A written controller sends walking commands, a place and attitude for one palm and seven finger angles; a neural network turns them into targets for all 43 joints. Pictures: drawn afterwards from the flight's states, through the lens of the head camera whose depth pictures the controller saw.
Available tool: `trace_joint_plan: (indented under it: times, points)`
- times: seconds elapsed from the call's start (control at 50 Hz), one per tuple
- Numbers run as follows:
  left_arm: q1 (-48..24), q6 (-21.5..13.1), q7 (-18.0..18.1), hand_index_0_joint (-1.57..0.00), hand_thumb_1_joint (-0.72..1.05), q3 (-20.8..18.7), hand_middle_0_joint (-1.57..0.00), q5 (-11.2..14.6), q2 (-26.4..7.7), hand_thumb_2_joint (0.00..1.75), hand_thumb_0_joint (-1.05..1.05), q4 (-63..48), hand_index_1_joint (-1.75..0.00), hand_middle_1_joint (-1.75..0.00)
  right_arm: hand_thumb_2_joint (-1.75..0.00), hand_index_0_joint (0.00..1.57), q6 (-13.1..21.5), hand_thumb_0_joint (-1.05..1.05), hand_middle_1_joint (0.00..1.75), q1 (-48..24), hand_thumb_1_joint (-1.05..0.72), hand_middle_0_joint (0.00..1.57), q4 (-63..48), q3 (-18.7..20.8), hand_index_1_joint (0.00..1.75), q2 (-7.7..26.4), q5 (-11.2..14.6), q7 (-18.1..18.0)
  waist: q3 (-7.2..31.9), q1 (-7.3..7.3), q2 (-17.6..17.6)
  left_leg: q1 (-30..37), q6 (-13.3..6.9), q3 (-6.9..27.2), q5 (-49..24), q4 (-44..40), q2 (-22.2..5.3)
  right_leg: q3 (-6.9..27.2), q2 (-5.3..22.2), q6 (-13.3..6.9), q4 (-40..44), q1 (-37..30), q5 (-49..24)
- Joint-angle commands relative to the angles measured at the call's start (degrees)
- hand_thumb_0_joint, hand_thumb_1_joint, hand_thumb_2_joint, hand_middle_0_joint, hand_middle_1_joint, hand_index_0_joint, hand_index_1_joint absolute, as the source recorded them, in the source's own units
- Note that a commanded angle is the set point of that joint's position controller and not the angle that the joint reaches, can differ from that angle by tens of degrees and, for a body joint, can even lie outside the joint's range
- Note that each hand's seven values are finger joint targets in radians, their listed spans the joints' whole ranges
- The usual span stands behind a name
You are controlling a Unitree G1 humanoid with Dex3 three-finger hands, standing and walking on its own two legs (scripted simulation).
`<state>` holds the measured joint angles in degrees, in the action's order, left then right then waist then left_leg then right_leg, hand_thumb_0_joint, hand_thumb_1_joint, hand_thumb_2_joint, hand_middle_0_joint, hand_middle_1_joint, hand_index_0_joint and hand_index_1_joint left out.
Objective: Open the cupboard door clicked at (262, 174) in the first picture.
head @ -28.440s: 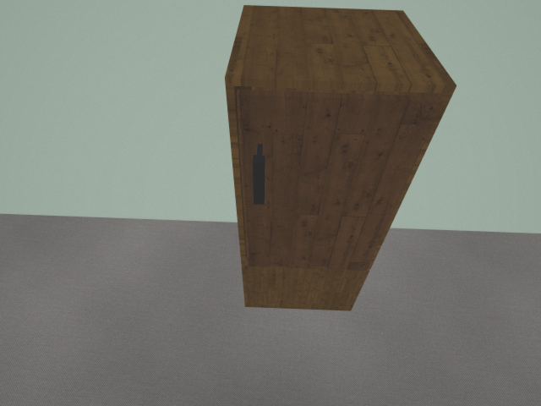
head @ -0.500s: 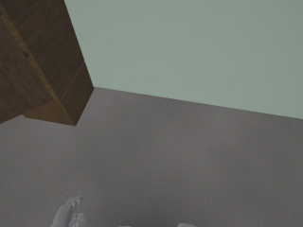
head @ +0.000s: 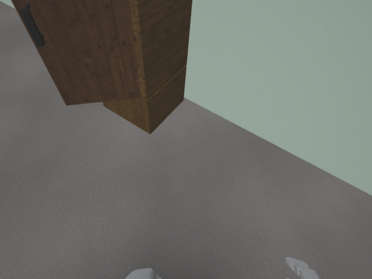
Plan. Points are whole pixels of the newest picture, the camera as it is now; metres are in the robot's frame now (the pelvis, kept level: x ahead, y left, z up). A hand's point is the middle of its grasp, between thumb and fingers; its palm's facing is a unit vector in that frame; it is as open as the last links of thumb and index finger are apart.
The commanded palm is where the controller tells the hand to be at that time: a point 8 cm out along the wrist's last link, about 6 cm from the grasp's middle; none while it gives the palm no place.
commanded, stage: turn to face it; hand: left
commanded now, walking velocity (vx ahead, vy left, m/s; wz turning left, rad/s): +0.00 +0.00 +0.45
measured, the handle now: (34, 25) +0.84 +0.59 +0.02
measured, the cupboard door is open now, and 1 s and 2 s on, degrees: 46 46 46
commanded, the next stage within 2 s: take the last steps up to it in 0.54 s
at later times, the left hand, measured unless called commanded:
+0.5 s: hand out of the picture +0.09 +0.19 -0.14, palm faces +0.17 -0.96 -0.22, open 7.3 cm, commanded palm none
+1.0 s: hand out of the picture -0.12 +0.18 -0.15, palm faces +0.45 -0.87 -0.21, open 7.3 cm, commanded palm none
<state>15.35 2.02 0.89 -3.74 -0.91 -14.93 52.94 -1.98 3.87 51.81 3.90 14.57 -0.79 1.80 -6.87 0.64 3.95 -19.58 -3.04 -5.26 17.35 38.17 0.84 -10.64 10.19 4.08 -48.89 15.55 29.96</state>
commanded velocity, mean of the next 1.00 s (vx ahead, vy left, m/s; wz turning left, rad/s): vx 0.11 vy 0.05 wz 0.24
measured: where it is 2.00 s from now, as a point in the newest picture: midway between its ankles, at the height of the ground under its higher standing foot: (141, 243)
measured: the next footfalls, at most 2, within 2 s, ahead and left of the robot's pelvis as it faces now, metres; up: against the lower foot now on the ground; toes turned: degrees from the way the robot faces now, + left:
right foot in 0.54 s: +0.04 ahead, -0.13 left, +0.00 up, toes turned +10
left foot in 1.02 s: +0.03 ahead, +0.17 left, +0.00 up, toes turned +27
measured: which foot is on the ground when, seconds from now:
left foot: down 0.00-0.54, up 0.56-1.00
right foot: up 0.00-0.52, down 0.54-1.00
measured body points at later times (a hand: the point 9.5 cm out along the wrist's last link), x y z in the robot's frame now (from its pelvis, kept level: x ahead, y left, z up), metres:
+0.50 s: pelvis +0.00 -0.01 +0.02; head +0.04 +0.00 +0.47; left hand +0.08 +0.25 -0.12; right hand +0.07 -0.24 -0.13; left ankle +0.02 +0.09 -0.72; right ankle +0.00 -0.14 -0.70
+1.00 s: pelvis +0.01 +0.03 +0.02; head +0.03 +0.05 +0.47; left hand -0.14 +0.22 -0.14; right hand +0.20 -0.17 -0.11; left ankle -0.01 +0.15 -0.70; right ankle +0.00 -0.14 -0.72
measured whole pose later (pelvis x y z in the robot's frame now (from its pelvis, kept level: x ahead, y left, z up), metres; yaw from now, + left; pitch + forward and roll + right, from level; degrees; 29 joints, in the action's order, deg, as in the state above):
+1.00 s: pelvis +0.01 +0.03 +0.02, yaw +21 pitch +0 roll +1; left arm 23.3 -1.7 0.4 -3.5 -2.0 -11.5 62.0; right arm -1.4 7.4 57.4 3.5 12.8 -1.0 2.1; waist -2.9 3.8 2.9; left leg -19.1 1.4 -4.6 20.0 36.8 -1.6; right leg -9.6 8.9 4.1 -25.9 4.9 19.7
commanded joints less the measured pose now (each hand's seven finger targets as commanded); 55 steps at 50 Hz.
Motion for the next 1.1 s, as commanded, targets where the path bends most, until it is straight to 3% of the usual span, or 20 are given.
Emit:
trace_joint_plan:
  times: [0.0, 0.08, 0.18, 0.36, 0.46, 0.48, 0.5, 0.52, 0.54, 0.56, 0.6, 0.64, 0.74, 0.84, 0.92, 0.96, 0.98, 1.0, 1.02, 1.08]
  points:
    - [-8.46, -0.41, 0.81, -0.2, 0.9, -0.85, -0.2, 0.14, -4.72, 0.9, 0.0, -7.36, -0.3, -0.3, -0.9, 0.2, 0.77, 0.0, 0.3, 11.09, -0.9, 0.2, -1.3, 3.15, 0.3, 13.68, -0.38, -2.68, 11.38, -5.85, -14.89, 15.7, -9.5, 25.64, -31.99, -16.73, -21.33, 11.24, -2.46, 0.43, -21.2, 19.54, 2.98]
    - [-3.06, 0.05, -0.43, -0.2, 0.9, -1.28, -0.2, -0.37, -4.37, 0.9, 0.0, -3.62, -0.3, -0.3, -0.9, 0.2, 1.71, 0.0, 0.3, 4.88, -0.9, 0.2, -2.85, 1.24, 0.3, 9.32, -0.32, -2.87, 8.88, -0.84, -11.27, 10.24, -5.87, 17.0, -25.46, -19.41, -14.04, 11.13, -3.42, 0.88, -19.15, 15.89, -8.04]
    - [-4.02, 0.02, -0.21, -0.2, 0.9, -0.92, -0.2, -0.29, -3.72, 0.9, 0.0, -3.89, -0.3, -0.3, -0.9, 0.2, 1.93, 0.0, 0.3, 7.61, -0.9, 0.2, -1.88, 1.26, 0.3, 8.87, -0.24, -2.81, 9.8, -1.32, -8.25, 12.43, -7.04, 19.0, -26.71, -19.51, -14.11, 10.86, -4.67, 1.59, -14.66, 15.84, -9.44]
    - [-9.23, -0.5, 0.1, -0.2, 0.9, -0.28, -0.2, 0.22, -1.82, 0.9, 0.0, -5.2, -0.3, -0.3, -0.9, 0.2, 1.44, 0.0, 0.3, 11.5, -0.9, 0.2, 0.49, 1.37, 0.3, 7.48, -0.78, -3.09, 9.84, -2.97, -12.43, 11.88, -7.73, 24.04, -27.12, -18.1, -13.58, 10.5, -7.71, 0.27, -1.07, 9.65, -4.55]
    - [-3.91, -1.41, 0.68, -0.2, 0.9, -0.32, -0.2, 0.75, -1.11, 0.9, 0.0, -3.17, -0.3, -0.3, -0.9, 0.2, 1.1, 0.0, 0.3, 10.59, -0.9, 0.2, 1.27, 1.51, 0.3, 6.36, -0.44, -3.17, 11.54, -0.5, -10.74, 5.94, -5.49, 25.29, -26.63, -14.24, -10.68, 9.46, -10.05, -1.36, 18.81, -5.2, -12.96]
    - [-2.01, -1.91, 1.0, -0.2, 0.9, -0.46, -0.2, 0.72, -2.16, 0.9, 0.0, -2.32, -0.3, -0.3, -0.9, 0.2, 1.17, 0.0, 0.3, 10.17, -0.9, 0.2, 1.43, 1.31, 0.3, 5.25, -0.02, -3.01, 11.96, 0.64, -8.66, 1.63, -3.29, 24.31, -21.6, -12.11, -8.78, 10.81, -8.36, -1.83, 26.7, -12.19, -18.52]
    - [-0.53, -2.48, 1.39, -0.2, 0.9, -0.98, -0.2, 0.23, -5.01, 0.9, 0.0, -1.69, -0.3, -0.3, -0.9, 0.2, 1.41, 0.0, 0.3, 10.89, -0.9, 0.2, 1.19, 0.99, 0.3, 2.77, 0.53, -2.6, 12.62, 0.82, -0.09, -6.73, 0.19, 19.29, -9.7, -6.55, -4.38, 18.7, 0.24, -4.26, 30.9, -20.11, -20.38]
    - [-0.32, -2.65, 1.49, -0.2, 0.9, -1.28, -0.2, -0.31, -7.93, 0.9, 0.0, -1.54, -0.3, -0.3, -0.9, 0.2, 1.46, 0.0, 0.3, 10.38, -0.9, 0.2, 0.44, 0.51, 0.3, 0.63, 0.64, -2.26, 10.34, 0.91, 10.1, -11.63, 4.07, 8.93, 9.64, 2.99, 3.38, 28.12, 12.28, -10.56, 32.63, -18.2, -26.53]
    - [-1.02, -2.56, 1.58, -0.2, 0.9, -1.17, -0.2, -0.21, -7.6, 0.9, 0.0, -2.2, -0.3, -0.3, -0.9, 0.2, 0.41, 0.0, 0.3, 8.96, -0.9, 0.2, 0.3, 1.36, 0.3, 2.49, -0.09, -2.34, 8.39, 1.12, 8.0, -10.22, 4.43, 8.68, 15.9, 13.83, 1.89, 27.62, 16.1, -14.46, 32.8, -10.61, -31.93]
    - [-2.97, -2.68, 1.67, -0.2, 0.9, -0.85, -0.2, -0.11, -6.11, 0.9, 0.0, -2.09, -0.3, -0.3, -0.9, 0.2, -0.4, 0.0, 0.3, 8.44, -0.9, 0.2, 1.56, 1.58, 0.3, 2.28, -0.34, -2.3, 6.11, -0.02, 8.61, -10.89, 4.6, 9.2, 14.65, 21.02, 1.2, 25.84, 12.29, -14.7, 31.93, -8.29, -36.68]
    - [-5.28, -2.89, 1.37, -0.2, 0.9, -0.21, -0.2, 0.13, -3.87, 0.9, 0.0, -2.37, -0.3, -0.3, -0.9, 0.2, -0.95, 0.0, 0.3, 10.04, -0.9, 0.2, 3.67, 1.53, 0.3, 1.72, -0.12, -1.9, 4.09, -1.78, 5.51, -11.91, 5.5, 8.25, 8.46, 27.99, -0.4, 17.08, 7.41, -12.78, 30.4, -7.93, -39.8]
    - [-3.88, -3.29, 1.26, -0.2, 0.9, -0.25, -0.2, 0.03, -3.18, 0.9, 0.0, -1.83, -0.3, -0.3, -0.9, 0.2, -0.78, 0.0, 0.3, 10.03, -0.9, 0.2, 4.36, 1.3, 0.3, 1.04, -0.12, -1.66, 4.31, -1.25, 5.23, -12.15, 6.06, 7.17, 5.9, 27.63, -1.34, 14.48, 6.53, -11.35, 30.72, -9.16, -38.96]
    - [4.72, -4.49, 0.73, -0.2, 0.9, -1.13, -0.2, -0.37, -3.49, 0.9, 0.0, 1.9, -0.3, -0.3, -0.9, 0.2, 0.1, 0.0, 0.3, 4.36, -0.9, 0.2, 3.17, 1.01, 0.3, 0.52, -0.69, -0.79, 3.1, 2.62, 4.45, -16.48, 6.49, 5.62, 4.8, 21.26, -3.2, 18.0, 9.69, -11.29, 34.66, -15.16, -24.02]
    - [8.49, -5.06, 0.23, -0.2, 0.9, -1.28, -0.2, -0.95, -4.55, 0.9, 0.0, 5.06, -0.3, -0.3, -0.9, 0.2, 0.86, 0.0, 0.3, -0.51, -0.9, 0.2, 1.57, 0.42, 0.3, -0.04, -0.4, 0.09, 1.56, 3.86, 6.55, -15.04, 5.96, 3.09, 5.48, 11.74, -3.9, 16.44, 11.33, -11.74, 36.06, -15.44, -20.1]
    - [7.34, -4.8, -0.21, -0.2, 0.9, -1.38, -0.2, -1.22, -5.96, 0.9, 0.0, 5.94, -0.3, -0.3, -0.9, 0.2, 1.83, 0.0, 0.3, 0.05, -0.9, 0.2, 0.94, -0.23, 0.3, -0.93, -0.18, 0.65, 1.09, 2.46, 8.32, -3.05, 4.46, -0.46, 4.39, -0.76, -1.64, 11.95, 9.89, -10.27, 34.42, -7.47, -16.24]
    - [4.79, -4.44, -0.34, -0.2, 0.9, -1.39, -0.2, -0.94, -5.9, 0.9, 0.0, 5.98, -0.3, -0.3, -0.9, 0.2, 2.67, 0.0, 0.3, 7.65, -0.9, 0.2, 3.2, -0.12, 0.3, 0.12, -0.24, 0.17, 3.24, -1.59, 4.83, 12.89, 4.04, -3.36, -1.11, -10.92, 0.42, 8.06, 6.95, -7.81, 29.24, 1.2, -11.8]
    - [3.75, -4.18, -0.68, -0.2, 0.9, -0.96, -0.2, -0.68, -4.41, 0.9, 0.0, 5.51, -0.3, -0.3, -0.9, 0.2, 3.21, 0.0, 0.3, 14.53, -0.9, 0.2, 5.28, 0.59, 0.3, 3.69, -0.24, -0.55, 6.63, -4.75, -2.78, 24.01, 3.03, -0.43, 1.04, -14.11, -1.83, 5.07, 3.55, -6.0, 19.29, 7.18, -10.53]
    - [3.93, -3.98, -1.17, -0.2, 0.9, -0.18, -0.2, -0.19, -0.26, 0.9, 0.0, 4.0, -0.3, -0.3, -0.9, 0.2, 3.62, 0.0, 0.3, 22.02, -0.9, 0.2, 6.97, 2.38, 0.3, 9.94, -1.03, -1.27, 9.62, -7.81, -20.21, 32.01, -2.03, 20.06, 5.39, -18.5, -16.58, -1.28, -4.43, -2.62, 1.57, 18.9, 0.33]
    - [-1.36, -4.08, -0.89, -0.2, 0.9, 0.66, -0.2, -0.38, 0.64, 0.9, 0.0, 1.22, -0.3, -0.3, -0.9, 0.2, 3.28, 0.0, 0.3, 28.5, -0.9, 0.2, 8.27, 2.52, 0.3, 12.58, -1.07, -2.31, 8.25, -10.07, -19.2, 29.21, -7.07, 29.01, 1.46, -24.57, -23.5, 2.99, -6.6, -3.11, -10.83, 24.66, 6.07]
    - [-2.24, -3.63, -1.19, -0.2, 0.9, 0.43, -0.2, -0.54, 0.16, 0.9, 0.0, 3.39, -0.3, -0.3, -0.9, 0.2, 3.86, 0.0, 0.3, 16.8, -0.9, 0.2, 5.12, 0.43, 0.3, 5.9, -0.69, -3.13, 0.95, -4.1, -11.75, 14.11, -7.53, 22.26, 4.86, -28.01, -20.52, 9.92, -1.6, -4.55, -21.32, 24.7, -6.35]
